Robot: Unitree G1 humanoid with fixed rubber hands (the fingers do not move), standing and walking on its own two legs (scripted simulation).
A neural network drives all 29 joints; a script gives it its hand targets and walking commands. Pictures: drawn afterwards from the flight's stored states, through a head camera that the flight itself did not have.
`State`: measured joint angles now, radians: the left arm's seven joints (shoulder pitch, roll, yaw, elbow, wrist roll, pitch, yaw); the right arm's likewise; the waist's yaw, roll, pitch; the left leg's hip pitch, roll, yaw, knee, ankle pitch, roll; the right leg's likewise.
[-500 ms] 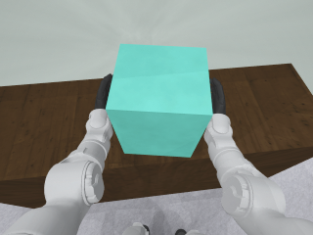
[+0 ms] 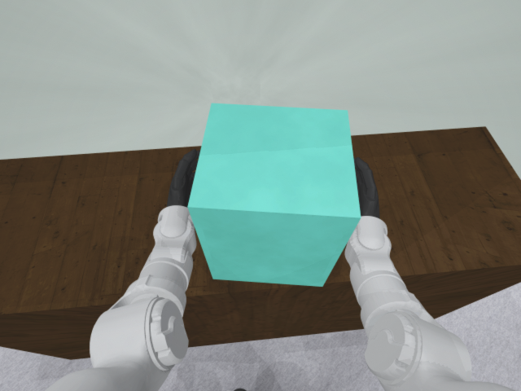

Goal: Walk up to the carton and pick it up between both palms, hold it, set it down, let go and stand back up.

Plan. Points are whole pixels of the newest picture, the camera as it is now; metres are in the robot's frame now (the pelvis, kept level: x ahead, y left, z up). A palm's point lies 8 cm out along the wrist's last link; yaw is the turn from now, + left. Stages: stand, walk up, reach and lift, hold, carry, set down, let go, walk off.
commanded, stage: reach and lift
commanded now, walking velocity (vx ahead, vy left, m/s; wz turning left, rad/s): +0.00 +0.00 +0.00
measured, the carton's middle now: (272, 204) +0.40 +0.04 +0.00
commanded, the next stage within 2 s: none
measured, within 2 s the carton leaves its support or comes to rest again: leaves its support in 1.24 s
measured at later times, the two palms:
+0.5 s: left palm (182, 198) +0.39 +0.19 +0.02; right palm (364, 207) +0.39 -0.11 +0.02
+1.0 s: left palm (182, 199) +0.39 +0.19 +0.02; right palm (364, 208) +0.39 -0.11 +0.02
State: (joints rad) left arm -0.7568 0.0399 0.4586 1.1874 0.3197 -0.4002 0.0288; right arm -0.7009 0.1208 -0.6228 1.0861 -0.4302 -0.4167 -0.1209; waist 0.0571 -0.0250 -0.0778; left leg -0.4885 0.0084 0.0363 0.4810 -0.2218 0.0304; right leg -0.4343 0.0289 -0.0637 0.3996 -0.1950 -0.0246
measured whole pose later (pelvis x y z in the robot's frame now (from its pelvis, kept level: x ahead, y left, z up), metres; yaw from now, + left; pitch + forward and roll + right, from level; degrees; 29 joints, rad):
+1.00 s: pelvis +0.00 -0.01 +0.00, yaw +1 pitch +15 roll -1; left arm -0.72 0.02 0.47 1.10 0.36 -0.38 0.02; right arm -0.69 0.12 -0.62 1.10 -0.43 -0.47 -0.13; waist 0.05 -0.04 -0.09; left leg -0.49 0.01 0.04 0.41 -0.18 0.02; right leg -0.43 0.03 -0.08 0.33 -0.16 -0.03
